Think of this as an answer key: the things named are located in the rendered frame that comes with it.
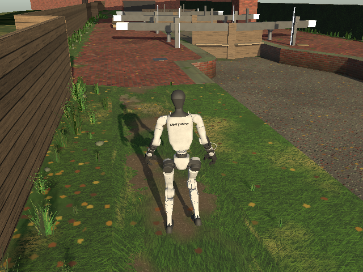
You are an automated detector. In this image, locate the left robot forearm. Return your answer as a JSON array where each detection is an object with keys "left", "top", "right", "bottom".
[{"left": 146, "top": 137, "right": 157, "bottom": 156}]

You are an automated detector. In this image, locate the right robot forearm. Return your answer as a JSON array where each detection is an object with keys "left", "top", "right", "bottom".
[{"left": 203, "top": 136, "right": 215, "bottom": 156}]

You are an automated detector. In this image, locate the robot left hand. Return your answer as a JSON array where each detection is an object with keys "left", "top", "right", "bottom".
[{"left": 145, "top": 154, "right": 157, "bottom": 165}]

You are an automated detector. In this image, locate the right robot foot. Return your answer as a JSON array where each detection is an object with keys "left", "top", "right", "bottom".
[{"left": 191, "top": 214, "right": 202, "bottom": 226}]

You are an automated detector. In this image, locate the right robot upper arm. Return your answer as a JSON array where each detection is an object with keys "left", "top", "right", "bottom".
[{"left": 191, "top": 114, "right": 208, "bottom": 145}]

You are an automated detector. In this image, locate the right robot thigh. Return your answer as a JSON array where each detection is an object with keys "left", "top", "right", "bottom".
[{"left": 187, "top": 157, "right": 201, "bottom": 190}]

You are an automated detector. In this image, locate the left robot upper arm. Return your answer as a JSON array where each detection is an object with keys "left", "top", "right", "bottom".
[{"left": 152, "top": 115, "right": 168, "bottom": 146}]

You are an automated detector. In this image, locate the robot right hand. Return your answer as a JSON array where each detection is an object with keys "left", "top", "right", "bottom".
[{"left": 204, "top": 153, "right": 217, "bottom": 165}]

